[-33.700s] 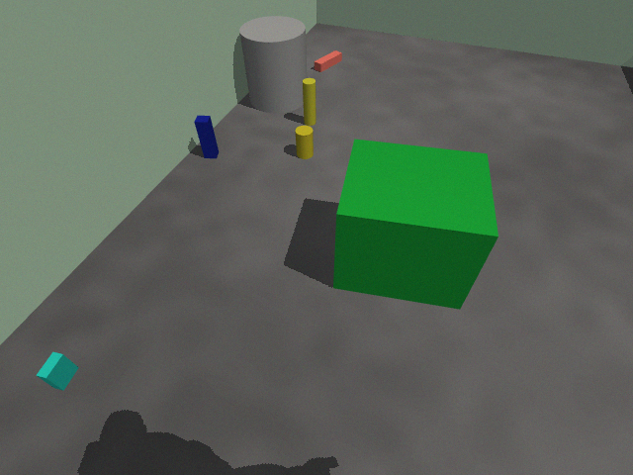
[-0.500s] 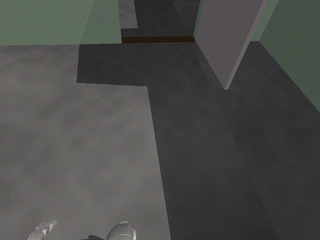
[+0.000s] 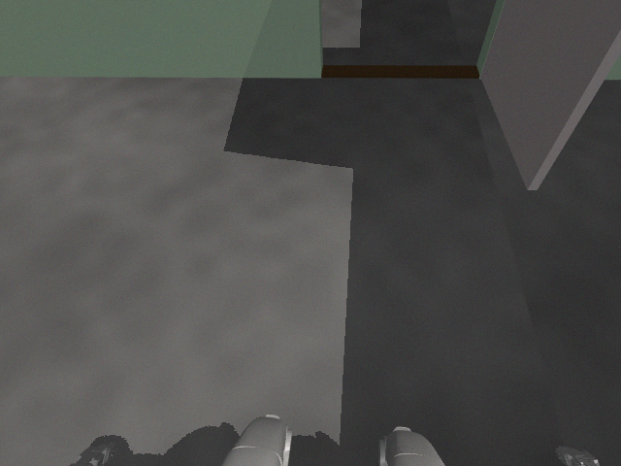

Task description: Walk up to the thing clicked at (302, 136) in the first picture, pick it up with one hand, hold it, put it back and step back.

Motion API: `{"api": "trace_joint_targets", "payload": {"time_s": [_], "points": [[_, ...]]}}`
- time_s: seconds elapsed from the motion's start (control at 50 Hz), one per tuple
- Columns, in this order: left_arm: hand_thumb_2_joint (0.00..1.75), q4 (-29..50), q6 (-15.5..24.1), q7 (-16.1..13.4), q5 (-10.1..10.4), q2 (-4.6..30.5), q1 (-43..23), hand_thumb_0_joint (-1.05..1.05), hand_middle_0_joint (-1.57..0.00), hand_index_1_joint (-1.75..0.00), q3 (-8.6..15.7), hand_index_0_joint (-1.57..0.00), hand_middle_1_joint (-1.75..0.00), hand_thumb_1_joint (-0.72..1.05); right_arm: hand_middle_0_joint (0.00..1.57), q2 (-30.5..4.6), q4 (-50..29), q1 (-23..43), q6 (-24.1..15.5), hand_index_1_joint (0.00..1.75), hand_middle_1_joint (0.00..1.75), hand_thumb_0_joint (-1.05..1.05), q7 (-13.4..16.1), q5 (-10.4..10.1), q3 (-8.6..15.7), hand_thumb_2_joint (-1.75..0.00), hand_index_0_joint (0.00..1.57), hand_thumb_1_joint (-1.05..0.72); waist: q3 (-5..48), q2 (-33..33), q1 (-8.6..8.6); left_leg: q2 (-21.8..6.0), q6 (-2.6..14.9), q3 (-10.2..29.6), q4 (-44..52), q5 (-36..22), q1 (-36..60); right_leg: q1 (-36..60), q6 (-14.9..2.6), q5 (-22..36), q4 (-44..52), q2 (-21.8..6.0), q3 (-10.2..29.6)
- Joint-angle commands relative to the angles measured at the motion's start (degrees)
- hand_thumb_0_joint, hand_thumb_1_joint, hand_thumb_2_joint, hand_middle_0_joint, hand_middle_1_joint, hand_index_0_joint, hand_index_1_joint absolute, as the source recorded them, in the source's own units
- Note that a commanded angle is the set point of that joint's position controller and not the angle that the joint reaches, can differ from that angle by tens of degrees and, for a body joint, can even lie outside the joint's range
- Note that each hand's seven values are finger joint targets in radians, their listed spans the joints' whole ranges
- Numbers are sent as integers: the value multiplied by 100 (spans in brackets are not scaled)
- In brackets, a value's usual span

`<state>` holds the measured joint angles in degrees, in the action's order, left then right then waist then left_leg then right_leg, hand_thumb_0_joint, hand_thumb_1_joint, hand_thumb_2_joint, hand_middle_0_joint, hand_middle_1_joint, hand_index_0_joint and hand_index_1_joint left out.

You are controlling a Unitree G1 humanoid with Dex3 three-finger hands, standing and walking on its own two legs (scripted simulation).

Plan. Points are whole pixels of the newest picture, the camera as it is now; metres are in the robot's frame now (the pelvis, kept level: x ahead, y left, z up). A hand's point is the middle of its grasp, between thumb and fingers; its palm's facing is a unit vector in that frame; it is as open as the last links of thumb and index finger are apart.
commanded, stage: walk up
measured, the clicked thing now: out of the picture +0.63 +2.30 -0.66
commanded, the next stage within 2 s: stand in 1.28 s
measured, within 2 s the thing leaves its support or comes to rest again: neither
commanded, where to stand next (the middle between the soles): +0.09 +0.04 m, yaw +13 degrees
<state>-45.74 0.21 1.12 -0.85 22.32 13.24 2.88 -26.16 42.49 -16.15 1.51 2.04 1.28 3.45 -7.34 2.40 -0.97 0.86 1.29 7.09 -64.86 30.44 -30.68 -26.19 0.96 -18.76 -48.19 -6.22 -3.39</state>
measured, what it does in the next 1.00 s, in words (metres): steps on the spot, turning left: left foot, then right foot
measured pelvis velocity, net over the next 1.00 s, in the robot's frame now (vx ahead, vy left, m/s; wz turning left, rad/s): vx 0.03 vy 0.04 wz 0.30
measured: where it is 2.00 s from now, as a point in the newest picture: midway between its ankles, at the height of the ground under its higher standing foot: outside the picture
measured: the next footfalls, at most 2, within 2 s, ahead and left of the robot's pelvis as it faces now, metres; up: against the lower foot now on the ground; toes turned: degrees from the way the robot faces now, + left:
left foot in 0.38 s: +0.04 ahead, +0.15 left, +0.00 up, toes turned +15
right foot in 0.66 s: +0.14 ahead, -0.07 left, +0.00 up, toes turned +11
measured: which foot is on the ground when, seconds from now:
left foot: up 0.00-0.36, down 0.38-1.00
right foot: down 0.00-0.40, up 0.42-0.64, down 0.66-1.00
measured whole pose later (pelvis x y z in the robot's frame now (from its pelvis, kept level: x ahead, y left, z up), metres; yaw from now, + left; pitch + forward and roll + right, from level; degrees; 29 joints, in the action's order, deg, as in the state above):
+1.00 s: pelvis +0.03 +0.04 +0.03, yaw +17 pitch -2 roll +0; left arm -57.3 2.0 0.2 0.2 21.5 6.6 -0.4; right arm -20.4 56.7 -6.8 -1.3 -0.4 0.2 -0.6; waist -4.3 0.1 -1.3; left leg 2.0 1.3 1.5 -35.1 18.9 -14.2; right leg -17.2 0.9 -15.0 -34.5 -4.1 -4.6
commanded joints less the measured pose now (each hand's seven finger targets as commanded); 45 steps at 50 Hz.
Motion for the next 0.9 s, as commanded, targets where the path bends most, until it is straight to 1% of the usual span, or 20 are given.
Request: {"api": "trace_joint_targets", "payload": {"time_s": [0.0, 0.08, 0.22, 0.28, 0.32, 0.34, 0.36, 0.38, 0.4, 0.42, 0.46, 0.48, 0.58, 0.64, 0.68, 0.7, 0.72, 0.76, 0.8, 0.88], "points": [[90, 393, 237, -257, -39, 1889, -287, 0, -20, -30, 608, -20, -30, 90, 20, -1224, -100, -634, -44, 30, 30, 0, -123, -4, 510, -90, 20, -90, 394, -1134, 126, -218, -26, 140, -808, -631, -742, 511, -1001, -1671, 2798, -1260, 1814], [90, 194, 336, -283, -81, 1848, 233, 0, -20, -30, 608, -20, -30, 90, 20, -1013, -37, -519, 46, 30, 30, 0, -357, 29, 464, -90, 20, -90, 573, -1464, -163, -118, -155, -33, -231, -983, -794, 1240, -1023, -1129, 2725, -1141, 1277], [90, 219, 355, -245, -130, 2150, 474, 0, -20, -30, 728, -20, -30, 90, 20, -1067, -16, 213, -17, 30, 30, 0, -466, 123, 424, -90, 20, -90, 549, -1397, -366, -350, -212, -613, 1199, -186, -405, 1394, -1346, -1387, 2739, -1732, 1132], [90, 246, 315, -248, -116, 2224, 160, 0, -20, -30, 693, -20, -30, 90, 20, -1069, 152, 17, -29, 30, 30, 0, -499, 63, 440, -90, 20, -90, 690, -1319, -143, -316, -68, -844, 1695, -214, 442, 801, -1241, -1393, 2600, -1793, 767], [90, 302, 248, -243, -95, 2167, -149, 0, -20, -30, 605, -20, -30, 90, 20, -1080, 393, -502, -42, 30, 30, 0, -506, 10, 485, -90, 20, -90, 888, -987, 243, -162, 78, -1004, 2636, -952, 1679, 30, -925, -1678, 2064, -1630, 210], [90, 275, 193, -247, -102, 1936, -64, 0, -20, -30, 504, -20, -30, 90, 20, -1175, 588, -834, -64, 30, 30, 0, -469, 32, 544, -90, 20, -90, 1026, -393, 393, -11, 124, -858, 3026, -823, 2306, -384, -694, -2107, 1169, -1332, -107], [90, 267, 139, -245, -34, 1573, 132, 0, -20, -30, 389, -20, -30, 90, 20, -1474, 626, -1054, -76, 30, 30, 0, -404, 107, 627, -90, 20, -90, 954, 698, 532, -338, 413, 149, 3721, 153, 2775, -1277, -381, -2435, -12, -835, -448], [90, 345, 101, -248, 54, 1248, 71, 0, -20, -30, 266, -20, -30, 90, 20, -1842, 400, -832, -88, 30, 30, 0, -333, 199, 647, -90, 20, -90, 512, 1746, 526, -1428, 922, 2488, 4971, 1836, 2217, -2102, -58, -2001, -1282, -37, -701], [90, 263, 122, -295, 17, 1637, -57, 0, -20, -30, 357, -20, -30, 90, 20, -2182, 236, -368, -96, 30, 30, 0, -331, 125, 662, -90, 20, -90, 193, 1291, 512, -1910, 1447, 3324, 5386, 2537, 1236, -1898, -107, -1798, -1381, 12, -34], [90, 138, 167, -295, -1, 1849, -151, 0, -20, -30, 392, -20, -30, 90, 20, -2045, 255, -75, -105, 30, 30, 0, -314, 69, 613, -90, 20, -90, -125, 935, 415, -1896, 1531, 3150, 5278, 2259, 795, -1504, -175, -1576, -1424, -153, 167], [90, -143, 215, -229, 49, 1651, 283, 0, -20, -30, 372, -20, -30, 90, 20, -1424, 214, 301, -196, 30, 30, 0, -210, 50, 404, -90, 20, -90, 144, 402, 87, -1194, 1148, 1624, 4316, -288, 1348, -1166, -189, -880, -1015, -256, 339], [90, -255, 225, -216, 39, 1566, 434, 0, -20, -30, 362, -20, -30, 90, 20, -1327, 227, 245, -253, 30, 30, 0, -177, -3, 368, -90, 20, -90, 332, 448, 45, -1066, 1025, 1226, 4050, -1381, 1468, -989, -226, -553, -872, -223, 293], [90, -352, 241, -220, 36, 1305, 370, 0, -20, -30, 291, -20, -30, 90, 20, -1188, 273, 266, -324, 30, 30, 0, -165, -57, 285, -90, 20, -90, 677, 615, 56, -1199, 1041, 853, 3526, -3393, 1177, 432, -244, -495, 308, 140, 78], [90, -442, 302, -254, 11, 1247, 352, 0, -20, -30, 263, -20, -30, 90, 20, -960, 321, 420, -289, 30, 30, 0, -149, -168, 146, -90, 20, -90, 789, 210, -147, -896, 665, 429, 2800, -3356, 758, 1535, -383, 821, 1761, 358, 139], [90, -394, 397, -286, -57, 1644, 275, 0, -20, -30, 300, -20, -30, 90, 20, -632, 334, 302, -321, 30, 30, 0, -139, -244, 31, -90, 20, -90, 1242, -655, -80, -250, 164, -74, 1944, -2538, 572, 1999, -903, 1939, 2185, -936, 1788], [90, -388, 361, -241, 17, 1778, -111, 0, -20, -30, 302, -20, -30, 90, 20, -744, 507, 194, -278, 30, 30, 0, -93, -220, 75, -90, 20, -90, 1198, -854, 51, -49, 101, -433, 1856, -976, 908, 1422, -1425, 1612, 2183, -1466, 2160], [90, -326, 336, -215, 23, 1722, -521, 0, -20, -30, 256, -20, -30, 90, 20, -795, 712, 1, -275, 30, 30, 0, -62, -172, 119, -90, 20, -90, 1010, -1066, 259, -112, 115, -439, 2034, -341, 1329, 872, -1501, 1433, 2086, -1546, 2175], [90, -367, 271, -179, 51, 1313, -559, 0, -20, -30, 75, -20, -30, 90, 20, -943, 849, 109, -357, 30, 30, 0, -91, -134, 132, -90, 20, -90, 883, -555, 260, -377, 246, 177, 3238, -1350, 1754, 498, -782, 1180, 1775, -745, 1107], [90, -493, 274, -175, 72, 1163, -404, 0, -20, -30, 17, -20, -30, 90, 20, -1062, 782, 668, -411, 30, 30, 0, -133, -119, 118, -90, 20, -90, 951, -295, -4, -870, 499, 817, 3576, -2042, 1489, 842, -385, 1092, 1391, -77, 468], [90, -714, 320, -165, 71, 1304, -652, 0, -20, -30, 50, -20, -30, 90, 20, -805, 1031, 732, -397, 30, 30, 0, -143, -149, -22, -90, 20, -90, 1124, -575, 76, -525, 269, 144, 3449, -2604, 1472, 1563, -528, 1634, 1813, -417, 747]]}}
